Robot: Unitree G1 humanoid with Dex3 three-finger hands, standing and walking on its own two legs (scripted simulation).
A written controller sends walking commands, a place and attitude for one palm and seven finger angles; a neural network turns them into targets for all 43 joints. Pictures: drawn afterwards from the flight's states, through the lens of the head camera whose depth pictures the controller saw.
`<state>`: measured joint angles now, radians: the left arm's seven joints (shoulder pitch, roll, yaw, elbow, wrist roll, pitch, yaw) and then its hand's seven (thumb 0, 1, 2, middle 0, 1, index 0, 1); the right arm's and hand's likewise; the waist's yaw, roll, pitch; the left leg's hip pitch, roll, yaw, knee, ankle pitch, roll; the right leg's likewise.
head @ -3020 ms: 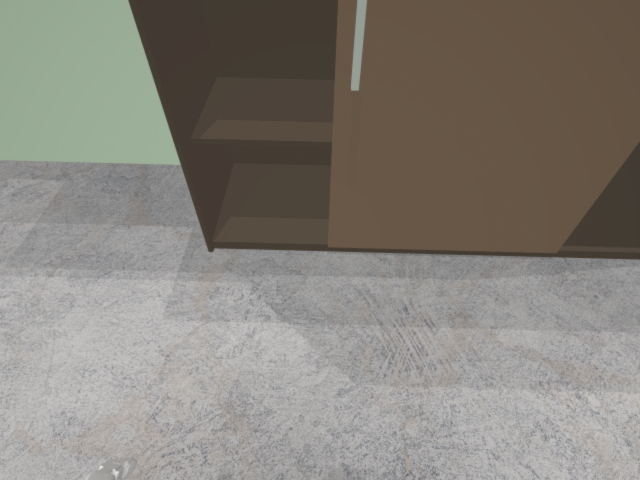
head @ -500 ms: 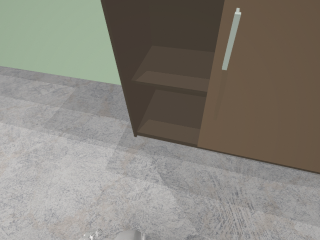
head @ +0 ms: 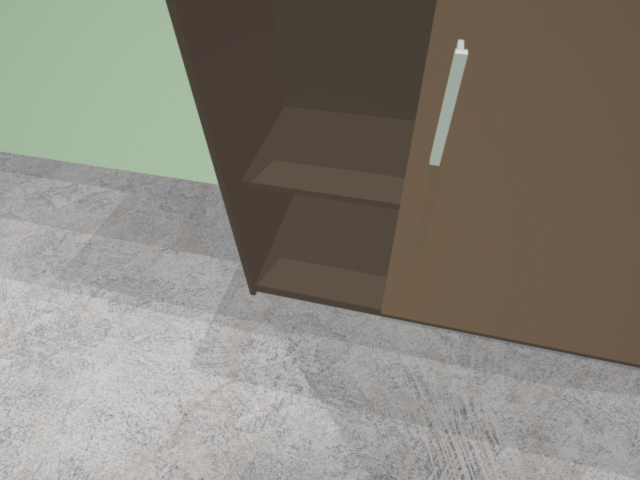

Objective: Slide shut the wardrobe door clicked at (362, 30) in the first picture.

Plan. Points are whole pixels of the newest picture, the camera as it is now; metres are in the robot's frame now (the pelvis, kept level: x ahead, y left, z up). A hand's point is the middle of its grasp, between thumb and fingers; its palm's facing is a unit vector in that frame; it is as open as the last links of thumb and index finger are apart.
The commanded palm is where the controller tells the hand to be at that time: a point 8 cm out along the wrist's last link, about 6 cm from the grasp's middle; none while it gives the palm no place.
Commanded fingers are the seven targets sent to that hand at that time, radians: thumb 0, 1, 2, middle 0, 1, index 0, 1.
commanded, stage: turn to face it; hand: right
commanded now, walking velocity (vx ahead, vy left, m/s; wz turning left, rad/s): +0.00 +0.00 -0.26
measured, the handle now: (446, 107) +0.73 -0.16 +0.10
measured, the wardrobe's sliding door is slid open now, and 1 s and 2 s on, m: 0.47 0.47 0.47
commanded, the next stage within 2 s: take the last steps up to it in 0.12 s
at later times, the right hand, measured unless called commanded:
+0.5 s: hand out of the picture -0.04 -0.12 -0.15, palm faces +0.23 +0.96 -0.18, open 7.4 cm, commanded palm none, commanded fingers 0.00 -0.90 -0.90 0.20 0.30 0.20 0.30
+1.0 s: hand out of the picture +0.14 -0.21 -0.17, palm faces +0.17 +0.97 -0.16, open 7.4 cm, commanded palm none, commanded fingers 0.00 -0.90 -0.90 0.20 0.30 0.20 0.30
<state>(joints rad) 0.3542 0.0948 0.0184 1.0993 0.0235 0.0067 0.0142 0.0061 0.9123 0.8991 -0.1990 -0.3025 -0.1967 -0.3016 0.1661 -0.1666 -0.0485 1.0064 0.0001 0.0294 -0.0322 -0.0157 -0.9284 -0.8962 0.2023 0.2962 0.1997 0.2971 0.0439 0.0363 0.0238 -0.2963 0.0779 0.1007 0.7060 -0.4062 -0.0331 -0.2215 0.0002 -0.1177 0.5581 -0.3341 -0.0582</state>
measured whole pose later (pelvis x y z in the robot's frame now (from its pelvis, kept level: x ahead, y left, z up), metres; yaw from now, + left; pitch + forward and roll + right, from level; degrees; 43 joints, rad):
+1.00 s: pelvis +0.13 -0.02 +0.01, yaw -6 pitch -1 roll +0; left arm 0.37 0.13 0.03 1.11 0.02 -0.06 0.03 -0.01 0.94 0.90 -0.20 -0.30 -0.20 -0.30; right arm 0.24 -0.20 -0.08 1.07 -0.03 0.00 0.02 0.01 -0.91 -0.90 0.19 0.29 0.19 0.30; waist 0.00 0.06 0.02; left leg -0.57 0.11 0.05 1.01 -0.18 -0.02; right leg -0.03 -0.02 -0.19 0.32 -0.27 -0.03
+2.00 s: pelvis +0.24 -0.03 +0.01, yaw -6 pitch +0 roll -2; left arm 0.17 0.14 0.02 1.05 0.01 0.00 0.03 0.00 0.93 0.90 -0.20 -0.30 -0.20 -0.30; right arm 0.28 -0.20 -0.03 1.11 -0.01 0.04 -0.03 0.01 -0.91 -0.90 0.20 0.30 0.19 0.30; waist -0.01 0.03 0.03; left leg -0.16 0.05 -0.01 0.56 -0.37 -0.03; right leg -0.22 0.05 -0.10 0.39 -0.17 -0.06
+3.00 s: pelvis +0.24 +0.02 +0.00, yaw -8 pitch +0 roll +1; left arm 0.29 0.17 0.02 1.06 0.02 0.00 0.03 0.02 0.93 0.90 -0.20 -0.30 -0.20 -0.30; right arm 0.36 -0.10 0.02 1.08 -0.01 -0.04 -0.05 0.00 -0.91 -0.90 0.20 0.30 0.20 0.30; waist 0.01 -0.04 0.03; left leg -0.11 -0.06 0.07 0.46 -0.35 0.06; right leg -0.32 -0.04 0.00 0.57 -0.24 -0.01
